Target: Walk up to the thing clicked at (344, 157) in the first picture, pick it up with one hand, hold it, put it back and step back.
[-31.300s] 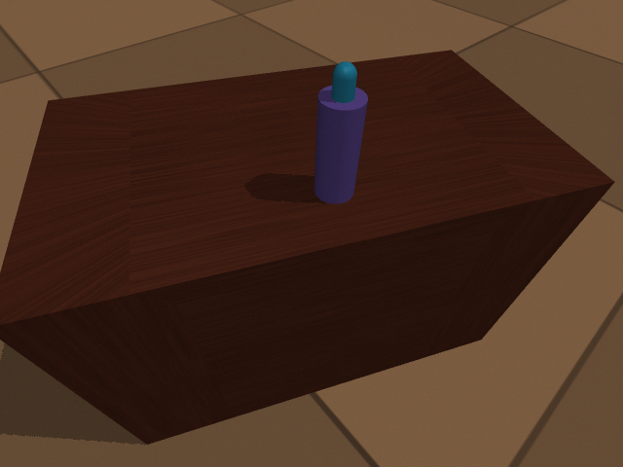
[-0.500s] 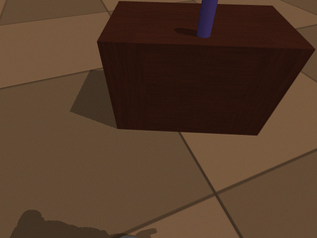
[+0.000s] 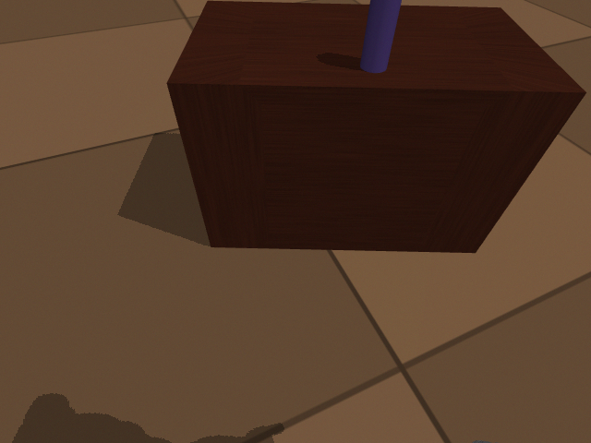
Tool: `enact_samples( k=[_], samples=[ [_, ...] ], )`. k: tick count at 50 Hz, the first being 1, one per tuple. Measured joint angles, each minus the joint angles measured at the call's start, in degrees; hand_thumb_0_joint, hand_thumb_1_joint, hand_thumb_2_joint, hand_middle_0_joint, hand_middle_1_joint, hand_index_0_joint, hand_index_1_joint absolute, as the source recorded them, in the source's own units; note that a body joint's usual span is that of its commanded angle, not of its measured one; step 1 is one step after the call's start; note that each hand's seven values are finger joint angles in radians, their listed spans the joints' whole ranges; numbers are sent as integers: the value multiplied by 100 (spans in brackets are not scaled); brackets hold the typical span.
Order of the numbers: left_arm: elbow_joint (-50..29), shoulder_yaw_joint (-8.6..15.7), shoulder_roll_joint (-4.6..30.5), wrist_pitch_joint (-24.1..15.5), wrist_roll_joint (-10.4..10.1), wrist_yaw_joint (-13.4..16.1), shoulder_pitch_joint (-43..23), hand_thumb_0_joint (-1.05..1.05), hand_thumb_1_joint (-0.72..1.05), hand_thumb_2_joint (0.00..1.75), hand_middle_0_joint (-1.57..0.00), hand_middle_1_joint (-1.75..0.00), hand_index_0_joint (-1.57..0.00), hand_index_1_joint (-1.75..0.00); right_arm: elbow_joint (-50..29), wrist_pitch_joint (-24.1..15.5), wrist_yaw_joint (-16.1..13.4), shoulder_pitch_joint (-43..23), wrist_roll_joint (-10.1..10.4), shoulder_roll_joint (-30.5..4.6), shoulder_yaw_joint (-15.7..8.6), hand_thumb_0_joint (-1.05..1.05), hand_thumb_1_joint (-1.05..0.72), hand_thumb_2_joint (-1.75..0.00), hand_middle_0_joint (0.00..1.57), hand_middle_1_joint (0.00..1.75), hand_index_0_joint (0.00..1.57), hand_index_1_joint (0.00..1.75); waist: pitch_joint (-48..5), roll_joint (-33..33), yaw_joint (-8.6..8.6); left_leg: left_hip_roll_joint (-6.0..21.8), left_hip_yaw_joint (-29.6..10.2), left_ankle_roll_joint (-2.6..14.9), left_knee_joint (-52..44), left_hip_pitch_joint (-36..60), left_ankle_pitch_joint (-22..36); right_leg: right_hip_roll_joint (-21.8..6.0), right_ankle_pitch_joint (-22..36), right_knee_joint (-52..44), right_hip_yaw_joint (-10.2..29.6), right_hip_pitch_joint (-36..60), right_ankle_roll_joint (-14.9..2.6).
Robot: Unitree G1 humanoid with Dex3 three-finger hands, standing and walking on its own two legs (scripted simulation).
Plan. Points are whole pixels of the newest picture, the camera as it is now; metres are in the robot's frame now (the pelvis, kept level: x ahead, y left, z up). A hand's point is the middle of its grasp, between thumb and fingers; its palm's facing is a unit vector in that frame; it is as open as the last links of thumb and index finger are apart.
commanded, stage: step back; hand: right
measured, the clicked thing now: (382, 20) +1.07 -0.25 +0.11
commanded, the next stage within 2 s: stand in 0.10 s
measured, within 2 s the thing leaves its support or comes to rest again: neither
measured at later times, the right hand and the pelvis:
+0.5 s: hand out of the picture +0.09 -0.26 -0.14, palm faces -0.01 +0.94 -0.34, open 7.4 cm; pelvis -0.01 -0.01 +0.01, yaw +0 degrees
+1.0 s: hand out of the picture +0.06 -0.26 -0.15, palm faces -0.03 +0.95 -0.32, open 7.4 cm; pelvis -0.01 -0.01 +0.01, yaw +0 degrees
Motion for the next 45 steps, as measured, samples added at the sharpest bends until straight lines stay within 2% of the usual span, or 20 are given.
enact_samples(
  k=[9,19,45],
  samples=[
    [113,-69,-70,30,-96,30,-390,0,90,89,-20,-30,-20,-30,171,-11,-25,-316,48,16,69,1,-91,-90,21,30,20,30,89,-75,-6,2,17,-14,-440,283,180,5,171,-411,10,263,15],
    [407,-175,-151,23,-64,-2,-448,0,90,89,-20,-30,-20,-30,356,-9,-15,-524,72,-7,107,1,-91,-90,21,30,20,30,137,-135,-35,21,43,-47,-1160,598,605,31,588,-1096,27,551,3],
    [624,-221,-81,33,-48,-15,-73,0,90,89,-20,-30,-20,-30,647,40,40,-158,30,-19,147,1,-91,-90,21,30,20,30,8,-34,-30,75,-2,-112,-1344,489,791,88,736,-1236,-18,432,-66]
  ],
)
